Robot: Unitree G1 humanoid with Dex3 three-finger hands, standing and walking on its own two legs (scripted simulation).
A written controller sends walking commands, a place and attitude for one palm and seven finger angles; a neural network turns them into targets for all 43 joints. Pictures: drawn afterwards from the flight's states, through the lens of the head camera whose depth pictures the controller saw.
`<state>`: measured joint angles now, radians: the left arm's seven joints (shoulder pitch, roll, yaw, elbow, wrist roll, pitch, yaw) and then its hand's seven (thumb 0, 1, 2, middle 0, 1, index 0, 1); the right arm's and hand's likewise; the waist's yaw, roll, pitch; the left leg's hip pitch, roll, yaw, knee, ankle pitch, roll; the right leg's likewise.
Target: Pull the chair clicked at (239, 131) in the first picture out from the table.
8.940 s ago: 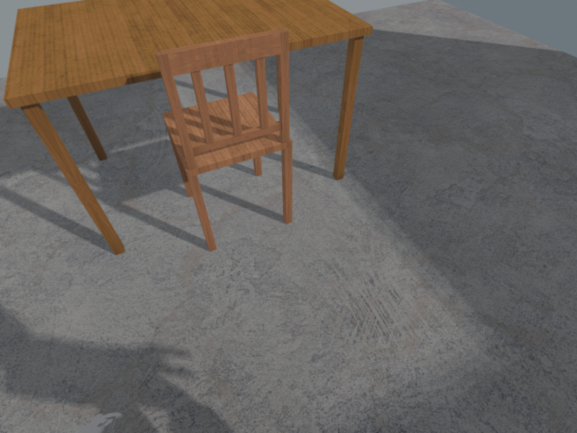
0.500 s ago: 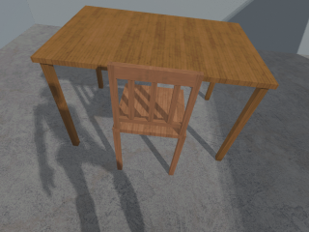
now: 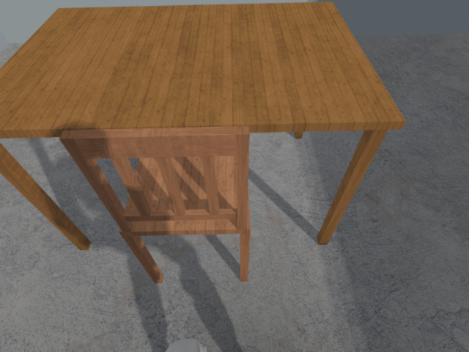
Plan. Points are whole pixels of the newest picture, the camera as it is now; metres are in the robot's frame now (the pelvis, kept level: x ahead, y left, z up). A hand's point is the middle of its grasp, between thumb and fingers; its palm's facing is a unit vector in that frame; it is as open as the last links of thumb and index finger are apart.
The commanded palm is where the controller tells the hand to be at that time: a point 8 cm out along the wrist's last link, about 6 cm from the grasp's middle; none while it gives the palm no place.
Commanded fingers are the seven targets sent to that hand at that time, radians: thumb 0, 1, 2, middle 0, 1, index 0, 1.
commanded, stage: come to a stop and stand still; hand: left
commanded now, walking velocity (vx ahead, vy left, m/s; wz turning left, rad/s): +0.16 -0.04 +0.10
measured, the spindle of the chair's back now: (172, 186) +0.50 +0.17 -0.09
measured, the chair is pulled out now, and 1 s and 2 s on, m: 0.00 0.00 0.00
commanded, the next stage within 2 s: none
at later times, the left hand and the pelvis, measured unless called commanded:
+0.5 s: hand out of the picture +0.05 +0.17 -0.16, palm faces +0.05 -0.97 -0.25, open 7.3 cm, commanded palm none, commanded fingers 0.00 0.90 0.90 -0.20 -0.30 -0.20 -0.30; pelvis +0.05 -0.01 +0.00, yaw -1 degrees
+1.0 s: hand out of the picture +0.06 +0.20 -0.17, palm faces +0.03 -0.98 -0.18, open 7.3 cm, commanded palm none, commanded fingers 0.00 0.90 0.90 -0.20 -0.30 -0.20 -0.30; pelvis +0.00 +0.03 +0.00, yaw +1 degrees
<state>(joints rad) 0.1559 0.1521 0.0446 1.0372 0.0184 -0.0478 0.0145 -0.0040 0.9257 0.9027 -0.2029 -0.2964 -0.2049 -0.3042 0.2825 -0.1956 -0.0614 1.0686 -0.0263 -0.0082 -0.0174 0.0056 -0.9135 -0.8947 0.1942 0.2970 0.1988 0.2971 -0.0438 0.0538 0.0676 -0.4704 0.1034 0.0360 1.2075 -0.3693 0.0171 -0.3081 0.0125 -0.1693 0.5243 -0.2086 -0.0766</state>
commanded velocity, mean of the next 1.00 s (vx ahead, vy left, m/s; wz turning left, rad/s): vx -0.09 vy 0.01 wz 0.00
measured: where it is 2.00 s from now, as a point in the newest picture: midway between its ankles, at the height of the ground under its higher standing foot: outside the picture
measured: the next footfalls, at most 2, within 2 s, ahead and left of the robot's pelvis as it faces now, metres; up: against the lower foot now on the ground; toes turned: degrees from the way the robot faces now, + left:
left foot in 0.18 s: +0.14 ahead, +0.10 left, +0.00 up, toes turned +4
left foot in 1.30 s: -0.01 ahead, +0.14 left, +0.00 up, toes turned +4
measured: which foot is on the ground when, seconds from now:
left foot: up 0.00-0.16, down 0.18-1.00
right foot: down 0.00-1.00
